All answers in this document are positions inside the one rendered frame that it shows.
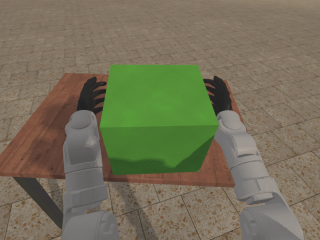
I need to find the right robot forearm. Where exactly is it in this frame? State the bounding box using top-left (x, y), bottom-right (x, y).
top-left (214, 110), bottom-right (304, 240)

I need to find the robot right hand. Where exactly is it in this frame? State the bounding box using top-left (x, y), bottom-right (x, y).
top-left (203, 76), bottom-right (233, 117)

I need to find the robot right upper arm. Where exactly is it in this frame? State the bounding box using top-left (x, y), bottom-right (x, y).
top-left (239, 203), bottom-right (304, 240)

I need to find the robot left upper arm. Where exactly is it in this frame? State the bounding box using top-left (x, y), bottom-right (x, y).
top-left (62, 210), bottom-right (120, 240)

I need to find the carton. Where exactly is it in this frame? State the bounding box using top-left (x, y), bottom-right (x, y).
top-left (99, 64), bottom-right (219, 175)

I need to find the left robot forearm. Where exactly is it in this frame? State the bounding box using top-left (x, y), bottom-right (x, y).
top-left (61, 110), bottom-right (108, 240)

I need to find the table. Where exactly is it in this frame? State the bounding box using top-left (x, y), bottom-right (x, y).
top-left (0, 73), bottom-right (248, 229)

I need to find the robot left hand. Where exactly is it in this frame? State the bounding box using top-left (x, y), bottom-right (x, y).
top-left (76, 76), bottom-right (107, 115)

